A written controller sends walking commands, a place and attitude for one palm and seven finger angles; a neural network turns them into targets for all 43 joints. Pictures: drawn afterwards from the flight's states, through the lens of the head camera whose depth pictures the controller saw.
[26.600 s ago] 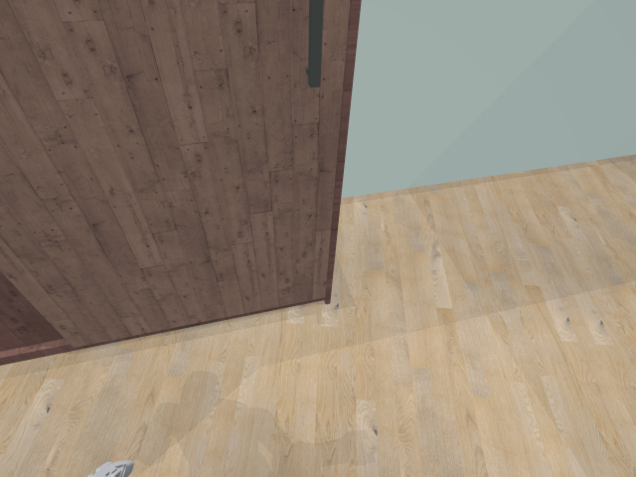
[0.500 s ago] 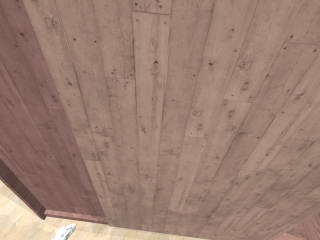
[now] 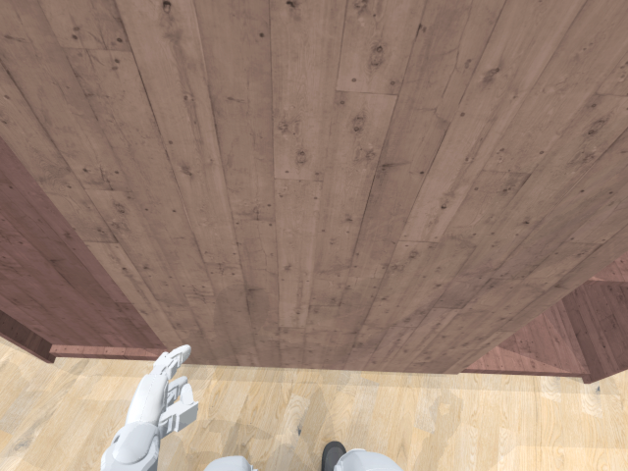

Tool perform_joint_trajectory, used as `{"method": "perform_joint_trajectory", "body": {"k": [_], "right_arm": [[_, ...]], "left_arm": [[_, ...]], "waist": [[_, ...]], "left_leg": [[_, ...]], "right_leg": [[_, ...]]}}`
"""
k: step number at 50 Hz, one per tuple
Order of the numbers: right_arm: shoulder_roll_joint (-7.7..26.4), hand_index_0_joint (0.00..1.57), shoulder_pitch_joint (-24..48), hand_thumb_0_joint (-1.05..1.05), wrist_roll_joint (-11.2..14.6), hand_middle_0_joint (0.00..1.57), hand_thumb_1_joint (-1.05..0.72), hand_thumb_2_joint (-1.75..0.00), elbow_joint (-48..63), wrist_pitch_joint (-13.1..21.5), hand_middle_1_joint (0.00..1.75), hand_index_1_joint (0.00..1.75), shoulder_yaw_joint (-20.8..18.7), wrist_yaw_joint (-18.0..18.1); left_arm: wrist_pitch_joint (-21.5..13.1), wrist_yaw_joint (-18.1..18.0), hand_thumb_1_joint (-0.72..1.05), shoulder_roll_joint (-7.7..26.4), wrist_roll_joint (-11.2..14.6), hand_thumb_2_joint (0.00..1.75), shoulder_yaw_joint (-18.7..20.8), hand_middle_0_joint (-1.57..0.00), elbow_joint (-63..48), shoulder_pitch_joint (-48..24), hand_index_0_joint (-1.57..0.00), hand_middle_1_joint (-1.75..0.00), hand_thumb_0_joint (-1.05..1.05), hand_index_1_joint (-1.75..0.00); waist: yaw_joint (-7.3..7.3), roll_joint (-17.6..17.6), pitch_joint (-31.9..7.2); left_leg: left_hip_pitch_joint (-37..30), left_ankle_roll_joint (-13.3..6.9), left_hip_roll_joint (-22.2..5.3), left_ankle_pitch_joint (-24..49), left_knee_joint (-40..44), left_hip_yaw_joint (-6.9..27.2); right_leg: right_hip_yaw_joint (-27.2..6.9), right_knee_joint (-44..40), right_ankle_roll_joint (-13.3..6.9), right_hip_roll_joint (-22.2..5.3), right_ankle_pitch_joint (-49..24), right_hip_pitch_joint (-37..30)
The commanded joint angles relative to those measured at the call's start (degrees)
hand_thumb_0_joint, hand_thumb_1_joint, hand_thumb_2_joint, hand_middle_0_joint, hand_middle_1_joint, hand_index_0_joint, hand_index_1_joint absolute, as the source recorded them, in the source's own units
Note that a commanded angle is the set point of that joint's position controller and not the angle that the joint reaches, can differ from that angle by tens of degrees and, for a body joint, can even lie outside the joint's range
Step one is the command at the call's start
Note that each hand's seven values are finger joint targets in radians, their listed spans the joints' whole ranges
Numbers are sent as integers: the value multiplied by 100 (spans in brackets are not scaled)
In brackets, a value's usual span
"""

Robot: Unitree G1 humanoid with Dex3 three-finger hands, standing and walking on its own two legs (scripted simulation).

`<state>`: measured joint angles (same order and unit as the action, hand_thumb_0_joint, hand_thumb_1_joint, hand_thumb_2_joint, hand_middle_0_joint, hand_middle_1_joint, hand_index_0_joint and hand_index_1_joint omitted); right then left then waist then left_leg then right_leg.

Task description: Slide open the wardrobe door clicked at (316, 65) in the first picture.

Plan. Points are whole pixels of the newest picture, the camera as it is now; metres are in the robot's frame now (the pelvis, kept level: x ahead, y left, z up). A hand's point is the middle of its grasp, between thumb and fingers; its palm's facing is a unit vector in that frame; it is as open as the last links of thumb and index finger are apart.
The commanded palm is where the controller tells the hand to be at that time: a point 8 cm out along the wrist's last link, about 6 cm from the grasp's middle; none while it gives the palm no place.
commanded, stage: stop walking and hold the door there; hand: right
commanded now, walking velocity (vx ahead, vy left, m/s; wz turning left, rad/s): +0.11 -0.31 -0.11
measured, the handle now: out of the picture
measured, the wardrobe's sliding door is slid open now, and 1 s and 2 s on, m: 0.44 0.44 0.44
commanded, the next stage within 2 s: loosen the grip on the handle in 1.88 s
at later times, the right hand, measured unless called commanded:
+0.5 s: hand out of the picture +0.35 -0.38 +0.23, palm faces +0.41 +0.91 -0.02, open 7.5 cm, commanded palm +0.31 -0.38 +0.19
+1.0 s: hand out of the picture +0.34 -0.38 +0.23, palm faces +0.34 +0.94 -0.02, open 7.4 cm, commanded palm +0.31 -0.38 +0.19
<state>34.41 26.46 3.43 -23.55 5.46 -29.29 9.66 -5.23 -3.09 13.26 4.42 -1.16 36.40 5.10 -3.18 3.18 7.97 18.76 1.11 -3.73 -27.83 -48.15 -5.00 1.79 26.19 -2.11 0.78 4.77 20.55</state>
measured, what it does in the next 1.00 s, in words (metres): steps to the right: left foot, then right foot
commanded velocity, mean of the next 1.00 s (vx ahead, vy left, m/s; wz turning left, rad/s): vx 0.05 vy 0.02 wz -0.03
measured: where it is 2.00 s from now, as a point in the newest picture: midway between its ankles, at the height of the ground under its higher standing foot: outside the picture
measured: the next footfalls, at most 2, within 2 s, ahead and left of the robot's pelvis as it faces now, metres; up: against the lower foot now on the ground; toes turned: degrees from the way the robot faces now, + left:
left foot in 0.08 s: -0.02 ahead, +0.10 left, +0.00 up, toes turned +8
right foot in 0.36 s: +0.03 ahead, -0.28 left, +0.00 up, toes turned -8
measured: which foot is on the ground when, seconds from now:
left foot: up 0.00-0.06, down 0.08-0.36, up 0.38-0.62, down 0.64-1.00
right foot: down 0.00-0.08, up 0.10-0.34, down 0.36-1.00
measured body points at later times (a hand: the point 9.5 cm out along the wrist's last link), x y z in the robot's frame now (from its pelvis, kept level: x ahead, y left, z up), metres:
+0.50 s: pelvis -0.06 -0.13 -0.01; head +0.02 -0.14 +0.43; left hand +0.12 +0.09 -0.12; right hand +0.32 -0.42 +0.23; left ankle -0.06 -0.01 -0.68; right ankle -0.01 -0.27 -0.73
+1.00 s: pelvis -0.04 -0.17 +0.00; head -0.01 -0.16 +0.45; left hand +0.15 +0.05 -0.10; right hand +0.32 -0.43 +0.23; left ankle -0.05 -0.08 -0.73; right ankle -0.01 -0.27 -0.73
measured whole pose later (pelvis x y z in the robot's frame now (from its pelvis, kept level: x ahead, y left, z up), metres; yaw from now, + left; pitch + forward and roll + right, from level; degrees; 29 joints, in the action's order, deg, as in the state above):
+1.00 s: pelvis -0.04 -0.17 +0.00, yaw -4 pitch +0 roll +0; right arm 14.5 32.5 6.7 -15.1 5.5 -9.0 9.4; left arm -3.0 -3.7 13.7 1.6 -1.8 38.1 9.5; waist -2.6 0.8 3.8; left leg 11.5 -2.0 1.2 -17.1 -28.7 -4.4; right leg 6.3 28.3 -1.4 -1.7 11.8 16.2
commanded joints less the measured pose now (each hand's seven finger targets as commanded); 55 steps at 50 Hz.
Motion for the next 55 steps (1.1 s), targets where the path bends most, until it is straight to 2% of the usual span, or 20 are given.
{"method": "perform_joint_trajectory", "body": {"k": [1, 3, 4, 5, 7, 9, 14, 16, 18, 19, 20, 23, 29, 32, 35, 38, 42, 46, 52, 55], "right_arm": [[1011, 45, 1389, 0, -34, 45, -90, -90, 1327, 312, 140, 140, 568, -309], [1147, 45, 1576, 0, -66, 45, -90, -90, 1076, 271, 140, 140, 535, -326], [1441, 45, 1740, 0, -120, 45, -90, -90, 875, 303, 140, 140, 451, -335], [1511, 45, 1827, 0, -7, 45, -90, -90, 521, 338, 140, 140, 326, -302], [1017, 45, 2681, 0, 2, 45, -90, -90, 1181, 542, 140, 140, 579, -328], [1408, 45, 2331, 0, -154, 45, -90, -90, 844, 678, 140, 140, 142, -261], [500, 45, 2413, 0, -108, 45, -90, -90, 1758, 637, 140, 140, 892, -300], [-74, 45, 2554, 0, -9, 45, -90, -90, 2341, 560, 140, 140, 1452, -291], [-592, 45, 2911, 0, 84, 45, -90, -90, 3335, 744, 140, 140, 1978, -396], [-748, 45, 3282, 0, -54, 45, -90, -90, 3428, 865, 140, 140, 2092, -465], [-1261, 45, 2841, 0, 16, 45, -90, -90, 2993, 811, 140, 140, 2434, -536], [-1108, 45, 3328, 0, -17, 45, -90, -90, 3094, 546, 140, 140, 2333, -457], [-1345, 45, 3727, 0, 50, 45, -90, -90, 2695, 387, 140, 140, 2599, -496], [-1308, 45, 3554, 0, 30, 45, -90, -90, 2461, 374, 140, 140, 2545, -503], [-1339, 45, 3231, 0, 116, 45, -90, -90, 2144, 247, 140, 140, 2571, -488], [-1566, 45, 3076, 0, 131, 45, -90, -90, 1864, 279, 140, 140, 2658, -482], [-1714, 45, 2851, 0, 98, 45, -90, -90, 1979, 359, 140, 140, 2757, -485], [-1884, 45, 2617, 0, 73, 45, -90, -90, 2145, 377, 140, 140, 2929, -484], [-1875, 45, 2056, 0, 85, 45, -90, -90, 2123, 300, 140, 140, 2965, -468], [-1814, 45, 1918, 0, 112, 45, -90, -90, 2203, 263, 140, 140, 2959, -436]], "left_arm": [[-226, -31, 90, 950, 10, 90, 307, -20, -598, 48, -20, -30, 0, -30], [-172, 25, 90, 866, -65, 90, 259, -20, -660, -35, -20, -30, 0, -30], [-102, 59, 90, 818, -100, 90, 263, -20, -651, -6, -20, -30, 0, -30], [-69, 81, 90, 1173, -164, 90, 294, -20, -485, 87, -20, -30, 0, -30], [-236, 127, 90, 942, -118, 90, 233, -20, -438, 11, -20, -30, 0, -30], [-197, 61, 90, 792, -174, 90, 133, -20, -349, 15, -20, -30, 0, -30], [-109, -122, 90, 515, -108, 90, 200, -20, -492, -366, -20, -30, 0, -30], [-67, -202, 90, 513, -92, 90, 237, -20, -544, -356, -20, -30, 0, -30], [-178, -150, 90, 924, -53, 90, 391, -20, -642, 25, -20, -30, 0, -30], [-257, -78, 90, 846, -99, 90, 370, -20, -528, 125, -20, -30, 0, -30], [-270, -54, 90, 688, -43, 90, 359, -20, -463, 180, -20, -30, 0, -30], [-286, -55, 90, 712, -75, 90, 379, -20, -359, 103, -20, -30, 0, -30], [-289, 21, 90, 594, -222, 90, 116, -20, -508, -115, -20, -30, 0, -30], [-243, 15, 90, 624, -232, 90, 96, -20, -537, -54, -20, -30, 0, -30], [-192, -31, 90, 565, -159, 90, 118, -20, -534, -4, -20, -30, 0, -30], [-148, -67, 90, 504, -188, 90, 56, -20, -484, -18, -20, -30, 0, -30], [-33, -74, 90, 568, -273, 90, 68, -20, -555, -58, -20, -30, 0, -30], [-41, -107, 90, 576, -276, 90, 97, -20, -579, 16, -20, -30, 0, -30], [35, -145, 90, 576, -203, 90, 117, -20, -655, 88, -20, -30, 0, -30], [96, -182, 90, 605, -180, 90, 129, -20, -624, 96, -20, -30, 0, -30]], "waist": [[183, 801, -2175], [61, -53, -1988], [101, -1866, -1645], [103, -1717, -1437], [265, -1808, -1772], [241, -1700, -1717], [153, -1194, -1791], [377, -592, -2067], [541, 1849, -2699], [556, 1507, -2716], [587, 872, -2387], [578, 621, -2424], [412, 960, -2468], [383, 23, -2583], [411, -1514, -2490], [377, -837, -2495], [342, 764, -2413], [349, 546, -2198], [380, -372, -2471], [400, -310, -2469]], "left_leg": [[-770, -82, -1, 91, 1054, -171], [-1518, -485, -753, 836, 2918, 463], [-1711, -1109, -2383, 939, 3701, 2673], [-1303, -1403, -3237, 2405, 3660, 3207], [-1921, -1037, -2708, 4205, 2618, 1767], [-2001, -528, -2167, 4867, 2375, 602], [-1626, -352, -1795, 5401, 1648, 57], [-884, -111, -1329, 4524, 447, -396], [982, 138, -29, -944, -1937, -134], [909, -37, 137, -1149, -2398, 301], [984, 8, 110, -836, -2216, 278], [521, 37, -24, 83, -1012, 366], [-419, -137, 275, 540, 1302, 294], [-1187, -238, 108, 1757, 2446, 578], [-1388, -544, -652, 3010, 2559, 1336], [-1210, -478, -689, 3354, 2283, 1077], [-458, -127, 75, 1364, 1667, 532], [-305, -135, 161, 1019, 1925, 466], [-1151, -281, -439, 3406, 2469, 947], [-1181, -279, -526, 3724, 2428, 945]], "right_leg": [[-809, -802, -446, -961, -63, -1146], [-558, 185, -2, -445, 1525, -255], [-239, 2088, 421, 227, 2068, 946], [-734, 3734, 583, 193, 2271, 1531], [-1044, 4266, 539, -238, 1978, 1752], [-564, 3490, 473, -396, 1820, 1422], [610, 509, 412, 57, 1405, -486], [1026, -185, 438, -23, -293, -1850], [-1435, -44, -623, -1927, -4583, -3128], [-1189, -30, -759, -1917, -4340, -2957], [-1161, -78, -900, -1937, -3586, -2675], [-846, -146, -780, -1734, -1799, -2238], [-1034, -389, -598, -1912, -629, -1978], [-815, 109, -357, -1651, -722, -1682], [-242, 613, 77, -897, 53, -1232], [-290, 257, 69, -902, 51, -1454], [-1344, -479, -426, -1845, -800, -1892], [-1157, -521, -389, -1790, -1222, -2091], [-332, 170, 56, -1195, -1099, -1624], [-272, 132, 74, -1097, -1083, -1631]]}}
